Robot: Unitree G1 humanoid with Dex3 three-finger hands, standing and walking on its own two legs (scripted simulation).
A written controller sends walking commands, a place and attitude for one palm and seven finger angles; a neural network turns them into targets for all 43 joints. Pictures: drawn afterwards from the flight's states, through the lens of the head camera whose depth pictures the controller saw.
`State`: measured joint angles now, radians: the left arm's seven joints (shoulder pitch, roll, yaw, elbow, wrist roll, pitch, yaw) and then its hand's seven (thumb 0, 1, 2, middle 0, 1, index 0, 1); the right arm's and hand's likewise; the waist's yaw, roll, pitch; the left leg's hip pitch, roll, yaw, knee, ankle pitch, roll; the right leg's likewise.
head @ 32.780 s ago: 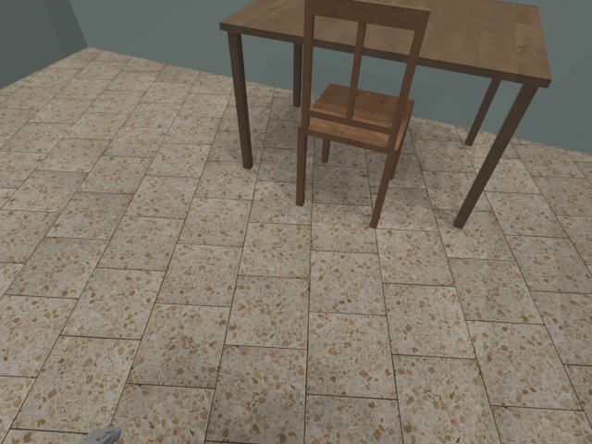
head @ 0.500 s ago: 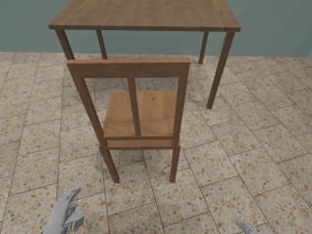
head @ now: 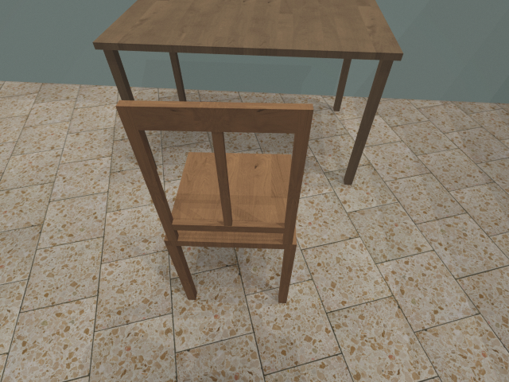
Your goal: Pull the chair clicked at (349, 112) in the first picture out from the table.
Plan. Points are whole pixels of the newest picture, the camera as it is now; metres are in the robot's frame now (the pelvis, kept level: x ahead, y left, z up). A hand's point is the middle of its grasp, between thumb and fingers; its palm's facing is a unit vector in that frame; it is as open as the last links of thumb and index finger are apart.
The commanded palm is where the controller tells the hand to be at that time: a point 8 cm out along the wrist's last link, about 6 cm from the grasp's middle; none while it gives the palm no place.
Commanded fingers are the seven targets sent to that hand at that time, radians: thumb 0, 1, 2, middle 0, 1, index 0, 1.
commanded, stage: let the arm hang, fingers relaxed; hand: left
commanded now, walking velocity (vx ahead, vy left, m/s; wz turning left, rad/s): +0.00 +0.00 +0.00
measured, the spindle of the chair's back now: (223, 183) +0.56 +0.12 -0.07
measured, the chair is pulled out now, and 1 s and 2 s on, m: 0.55 0.55 0.55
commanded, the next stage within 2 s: look to check the result in 0.42 s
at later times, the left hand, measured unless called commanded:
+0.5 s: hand out of the picture -0.01 +0.15 -0.18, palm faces +0.05 -0.99 -0.16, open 7.4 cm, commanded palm none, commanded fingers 0.00 0.90 0.90 -0.20 -0.30 -0.20 -0.30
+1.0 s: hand out of the picture -0.01 +0.15 -0.18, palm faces +0.06 -0.98 -0.17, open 7.4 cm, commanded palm none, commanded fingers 0.00 0.90 0.90 -0.20 -0.30 -0.20 -0.30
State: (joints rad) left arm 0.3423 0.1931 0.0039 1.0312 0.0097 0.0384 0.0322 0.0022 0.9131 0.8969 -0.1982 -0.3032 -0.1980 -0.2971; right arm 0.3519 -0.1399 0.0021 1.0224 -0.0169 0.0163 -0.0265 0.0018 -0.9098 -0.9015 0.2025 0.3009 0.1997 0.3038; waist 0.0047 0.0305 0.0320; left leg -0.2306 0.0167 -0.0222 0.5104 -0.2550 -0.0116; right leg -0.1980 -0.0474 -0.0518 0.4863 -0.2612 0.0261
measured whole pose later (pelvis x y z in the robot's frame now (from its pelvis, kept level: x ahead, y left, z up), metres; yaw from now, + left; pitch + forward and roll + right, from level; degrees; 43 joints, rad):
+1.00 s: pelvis +0.00 -0.01 +0.00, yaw +0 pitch -1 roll +0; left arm 0.31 0.12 0.00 1.06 0.01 0.02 0.04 0.01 0.91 0.90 -0.20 -0.30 -0.20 -0.30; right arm 0.33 -0.11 0.00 1.07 -0.01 0.00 -0.04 0.00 -0.91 -0.90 0.20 0.30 0.20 0.30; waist 0.01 0.00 0.05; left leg -0.22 0.02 -0.03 0.49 -0.24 -0.02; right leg -0.19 -0.04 -0.06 0.48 -0.26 0.01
